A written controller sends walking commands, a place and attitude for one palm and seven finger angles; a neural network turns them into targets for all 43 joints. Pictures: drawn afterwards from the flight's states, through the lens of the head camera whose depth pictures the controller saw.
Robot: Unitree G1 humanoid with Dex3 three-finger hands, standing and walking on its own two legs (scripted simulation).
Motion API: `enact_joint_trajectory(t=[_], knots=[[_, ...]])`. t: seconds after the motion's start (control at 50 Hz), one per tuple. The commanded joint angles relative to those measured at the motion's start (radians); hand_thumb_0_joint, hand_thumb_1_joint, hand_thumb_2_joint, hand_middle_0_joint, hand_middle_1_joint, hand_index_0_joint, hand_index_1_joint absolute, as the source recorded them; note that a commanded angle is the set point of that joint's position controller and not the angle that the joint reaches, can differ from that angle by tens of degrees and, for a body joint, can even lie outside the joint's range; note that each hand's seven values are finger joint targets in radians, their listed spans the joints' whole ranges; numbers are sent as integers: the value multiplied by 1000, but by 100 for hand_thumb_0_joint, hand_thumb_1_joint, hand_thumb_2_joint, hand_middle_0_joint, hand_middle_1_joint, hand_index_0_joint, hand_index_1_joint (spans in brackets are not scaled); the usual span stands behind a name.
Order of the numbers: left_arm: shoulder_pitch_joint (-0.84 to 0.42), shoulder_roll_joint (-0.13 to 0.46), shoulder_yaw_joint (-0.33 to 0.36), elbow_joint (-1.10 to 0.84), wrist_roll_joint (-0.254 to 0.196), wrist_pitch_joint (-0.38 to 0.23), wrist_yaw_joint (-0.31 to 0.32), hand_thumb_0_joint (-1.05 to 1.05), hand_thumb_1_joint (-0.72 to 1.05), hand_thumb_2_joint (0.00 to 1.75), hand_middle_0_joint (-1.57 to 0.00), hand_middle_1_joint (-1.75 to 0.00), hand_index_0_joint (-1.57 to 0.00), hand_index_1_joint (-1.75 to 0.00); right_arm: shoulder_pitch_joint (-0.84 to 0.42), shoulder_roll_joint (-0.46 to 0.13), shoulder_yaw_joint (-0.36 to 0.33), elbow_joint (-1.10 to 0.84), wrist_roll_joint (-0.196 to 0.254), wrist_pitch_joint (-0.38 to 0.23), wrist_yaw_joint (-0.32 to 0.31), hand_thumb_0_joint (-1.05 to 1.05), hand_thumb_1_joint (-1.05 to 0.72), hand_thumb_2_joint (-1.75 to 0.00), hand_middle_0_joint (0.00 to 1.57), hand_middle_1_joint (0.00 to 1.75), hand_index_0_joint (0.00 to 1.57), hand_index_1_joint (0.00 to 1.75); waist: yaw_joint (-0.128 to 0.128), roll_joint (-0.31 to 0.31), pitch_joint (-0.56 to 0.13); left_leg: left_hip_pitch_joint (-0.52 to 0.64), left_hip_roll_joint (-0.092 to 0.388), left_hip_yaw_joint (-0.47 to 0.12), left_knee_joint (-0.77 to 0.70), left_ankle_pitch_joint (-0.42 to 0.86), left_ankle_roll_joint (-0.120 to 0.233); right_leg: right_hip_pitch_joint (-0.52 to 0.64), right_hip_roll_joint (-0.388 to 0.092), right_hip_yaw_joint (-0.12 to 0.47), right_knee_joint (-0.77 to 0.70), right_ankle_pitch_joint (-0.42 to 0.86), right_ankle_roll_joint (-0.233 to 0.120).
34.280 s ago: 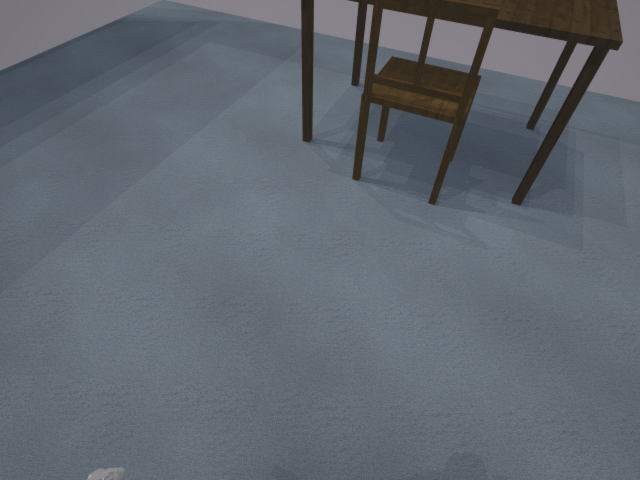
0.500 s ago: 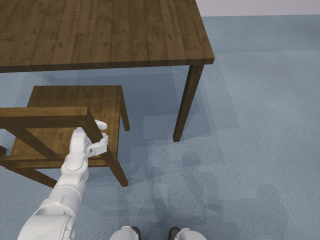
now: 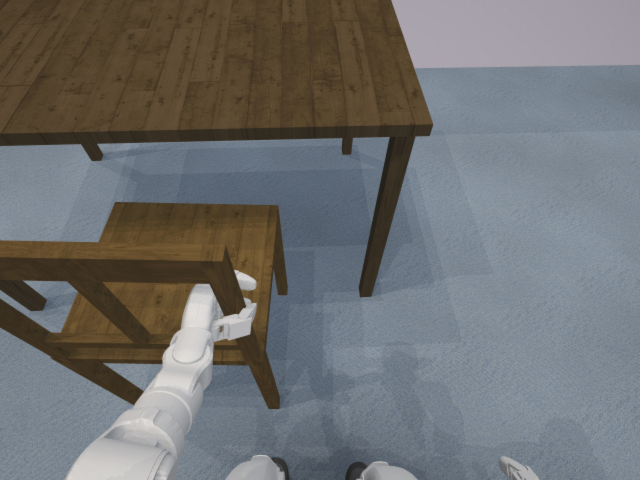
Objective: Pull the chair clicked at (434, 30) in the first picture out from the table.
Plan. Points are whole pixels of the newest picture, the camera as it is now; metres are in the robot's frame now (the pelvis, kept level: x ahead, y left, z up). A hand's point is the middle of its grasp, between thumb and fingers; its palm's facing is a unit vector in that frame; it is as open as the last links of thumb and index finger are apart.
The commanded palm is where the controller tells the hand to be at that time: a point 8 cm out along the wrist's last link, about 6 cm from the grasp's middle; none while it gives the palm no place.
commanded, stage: step backward, pulling the chair out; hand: left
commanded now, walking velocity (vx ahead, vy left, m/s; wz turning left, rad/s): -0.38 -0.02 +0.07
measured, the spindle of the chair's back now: (115, 311) +0.36 +0.33 -0.10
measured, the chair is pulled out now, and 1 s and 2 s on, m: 0.16 0.16 0.21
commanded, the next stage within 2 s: none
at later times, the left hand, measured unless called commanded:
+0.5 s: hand (244, 319) +0.34 +0.12 -0.06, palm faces -0.04 -0.99 -0.17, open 6.0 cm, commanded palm +0.35 +0.17 -0.06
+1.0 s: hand (244, 319) +0.34 +0.12 -0.07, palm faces -0.05 -0.98 -0.17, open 6.0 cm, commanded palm +0.35 +0.17 -0.06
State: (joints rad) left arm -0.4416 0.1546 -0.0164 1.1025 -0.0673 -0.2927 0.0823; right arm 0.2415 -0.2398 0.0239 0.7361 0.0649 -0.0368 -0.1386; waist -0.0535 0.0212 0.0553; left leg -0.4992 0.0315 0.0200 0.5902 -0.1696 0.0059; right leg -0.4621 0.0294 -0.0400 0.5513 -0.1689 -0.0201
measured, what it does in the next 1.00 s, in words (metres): stands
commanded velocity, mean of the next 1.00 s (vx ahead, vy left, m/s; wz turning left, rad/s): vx -0.38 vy -0.02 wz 0.07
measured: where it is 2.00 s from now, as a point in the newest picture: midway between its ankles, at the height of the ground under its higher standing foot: outside the picture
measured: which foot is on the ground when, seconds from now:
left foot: down 0.00-1.00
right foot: down 0.00-1.00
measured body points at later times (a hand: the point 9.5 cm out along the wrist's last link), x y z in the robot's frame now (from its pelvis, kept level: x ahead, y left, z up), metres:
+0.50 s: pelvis +0.00 +0.00 +0.00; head +0.06 +0.00 +0.45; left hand +0.33 +0.17 -0.05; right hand +0.09 -0.26 -0.12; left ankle +0.08 +0.11 -0.73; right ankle +0.07 -0.11 -0.73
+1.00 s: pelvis -0.01 +0.00 +0.00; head +0.05 +0.01 +0.44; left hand +0.33 +0.17 -0.05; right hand +0.08 -0.26 -0.12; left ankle +0.08 +0.11 -0.73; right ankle +0.07 -0.11 -0.72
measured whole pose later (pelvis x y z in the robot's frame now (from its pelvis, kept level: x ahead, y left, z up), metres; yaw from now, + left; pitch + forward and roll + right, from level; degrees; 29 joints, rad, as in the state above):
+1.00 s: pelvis -0.01 +0.00 +0.00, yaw +1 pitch +2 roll -1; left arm -0.48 0.16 -0.06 1.11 -0.05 -0.27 0.09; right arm 0.23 -0.25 0.02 0.80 0.05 -0.04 -0.14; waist -0.05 0.00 0.09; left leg -0.47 0.01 -0.02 0.60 -0.15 0.01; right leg -0.44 0.02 -0.06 0.58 -0.20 -0.02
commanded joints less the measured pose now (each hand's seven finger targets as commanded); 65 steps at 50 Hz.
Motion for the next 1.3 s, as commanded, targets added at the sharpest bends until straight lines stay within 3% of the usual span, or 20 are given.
enact_joint_trajectory(t=[0.0, 0.1, 0.22, 0.38, 0.46, 0.52, 0.62, 0.72, 0.8, 0.84, 0.88, 0.92, 0.98, 1.02, 1.04, 1.08, 1.12, 1.16, 1.22, 1.28], knots=[[-349, 192, 9, -188, 40, -43, 41, 0, 90, 90, -50, -145, -50, -145, 18, -140, -47, -87, -9, -48, -17, 0, -90, -90, 20, 30, 20, 30, 12, 38, -331, 234, 83, -116, -109, -145, 20, 36, -113, 111, -146, -222, 17], [-341, 170, -3, -209, 40, -37, 39, 0, 90, 90, -50, -145, -50, -145, 8, -135, -39, -87, -14, -43, -18, 0, -90, -90, 20, 30, 20, 30, 19, 77, -342, 195, 125, -152, -147, -44, 39, 105, -82, 89, -32, -115, 16], [-343, 167, 4, -202, 43, -35, 38, 0, 90, 90, -50, -145, -50, -145, 15, -127, -44, -71, -20, -43, -17, 0, -90, -90, 20, 30, 20, 30, 20, 46, -346, 189, 123, -145, -111, -27, 33, 115, -92, 103, -33, -87, 9], [-348, 195, 4, -174, 45, -42, 47, 0, 90, 90, -50, -145, -50, -145, 28, -120, -52, -47, -16, -47, -7, 0, -90, -90, 20, 30, 20, 30, 10, -87, -336, 274, 10, -48, 51, -115, -12, 35, -224, 196, -234, -174, -20], [-356, 160, -22, -180, 41, -46, 41, 0, 90, 90, -50, -145, -50, -145, 10, -132, -46, -51, -14, -44, -12, 0, -90, -90, 20, 30, 20, 30, 10, -12, -326, 286, 77, -120, -85, -6, 11, 47, -129, 95, -144, -136, 22], [-360, 147, -19, -212, 40, -45, 39, 0, 90, 90, -50, -145, -50, -145, -12, -129, -38, -64, -20, -39, -20, 0, -90, -90, 20, 30, 20, 30, 19, 110, -352, 236, 150, -209, -174, 86, 53, 119, -62, 62, 18, -80, 25], [-354, 142, -20, -217, 40, -29, 29, 0, 90, 90, -50, -145, -50, -145, -5, -128, -43, -67, -24, -32, -15, 0, -90, -90, 20, 30, 20, 30, 23, 90, -350, 215, 157, -183, -138, 132, 47, 150, -68, 73, 21, -45, 15], [-355, 181, 6, -202, 38, -34, 34, 0, 90, 90, -50, -145, -50, -145, 0, -123, -50, -62, -22, -44, -14, 0, -90, -90, 20, 30, 20, 30, 21, 26, -345, 180, 95, -114, -65, -23, 14, 141, -120, 135, -79, -80, 8], [-355, 221, 17, -169, 39, -33, 43, 0, 90, 90, -50, -145, -50, -145, 21, -120, -54, -42, -15, -51, -7, 0, -90, -90, 20, 30, 20, 30, 12, -99, -358, 246, -16, -36, 124, -163, -26, 61, -257, 232, -254, -168, -35], [-361, 211, 17, -161, 43, -30, 42, 0, 90, 90, -50, -145, -50, -145, 12, -116, -43, -33, -22, -50, -7, 0, -90, -90, 20, 30, 20, 30, 17, -83, -351, 229, -22, -56, 147, -177, -26, 101, -271, 199, -234, -41, -47], [-376, 201, 9, -166, 43, -28, 38, 0, 90, 90, -50, -145, -50, -145, 14, -125, -39, -21, -22, -49, -10, 0, -90, -90, 20, 30, 20, 30, 5, -78, -360, 255, -10, -70, 59, -63, -20, 111, -234, 137, -180, 39, -22], [-390, 181, -7, -172, 37, -35, 37, 0, 90, 90, -50, -145, -50, -145, -2, -145, -41, -30, -18, -50, -15, 0, -90, -90, 20, 30, 20, 30, 8, 15, -344, 267, 72, -149, -88, 86, 8, 81, -119, 68, -94, -34, 30], [-427, 134, -33, -215, 22, -34, 32, 0, 90, 90, -50, -145, -50, -145, -32, -139, -34, -65, -15, -51, -13, 0, -90, -90, 20, 30, 20, 30, 18, 144, -313, 153, 184, -305, -240, -145, 73, 109, -42, 66, 81, -237, 17], [-413, 152, -7, -213, 24, -31, 33, 0, 90, 90, -50, -145, -50, -145, -12, -134, -38, -46, -28, -53, -17, 0, -90, -90, 20, 30, 20, 30, 19, 143, -343, 239, 196, -313, -190, 58, 84, 96, -36, 68, 82, -155, 13], [-411, 154, -6, -205, 28, -28, 30, 0, 90, 90, -50, -145, -50, -145, 3, -133, -41, -39, -29, -55, -15, 0, -90, -90, 20, 30, 20, 30, 18, 109, -371, 281, 193, -286, -142, 193, 85, 119, -40, 73, 55, -85, 17], [-419, 149, -9, -200, 32, -20, 22, 0, 90, 90, -50, -145, -50, -145, 4, -131, -45, -37, -28, -58, -9, 0, -90, -90, 20, 30, 20, 30, 14, 113, -389, 268, 177, -223, -113, 234, 65, 162, -51, 77, 33, -28, 20], [-424, 172, 7, -198, 34, -16, 21, 0, 90, 90, -50, -145, -50, -145, -17, -131, -47, -44, -27, -59, -7, 0, -90, -90, 20, 30, 20, 30, 22, 136, -346, 144, 166, -205, -144, 54, 52, 197, -61, 90, 41, -110, 12], [-408, 175, 9, -187, 31, -14, 24, 0, 90, 90, -50, -145, -50, -145, -18, -126, -46, -56, -21, -64, -6, 0, -90, -90, 20, 30, 20, 30, 28, 67, -308, 50, 132, -185, -119, -150, 41, 201, -90, 137, -9, -205, 0], [-378, 233, 39, -165, 37, -17, 36, 0, 90, 90, -50, -145, -50, -145, 18, -118, -54, -42, -16, -72, 1, 0, -90, -90, 20, 30, 20, 30, 18, -159, -333, 168, -37, -39, 197, -248, -34, 61, -294, 312, -286, -355, -63], [-375, 210, 43, -153, 43, -4, 30, 0, 90, 90, -50, -145, -50, -145, 0, -114, -41, -33, -30, -65, 7, 0, -90, -90, 20, 30, 20, 30, 33, -125, -354, 83, -47, -103, 391, -335, -32, 193, -350, 276, -240, -3, -121]])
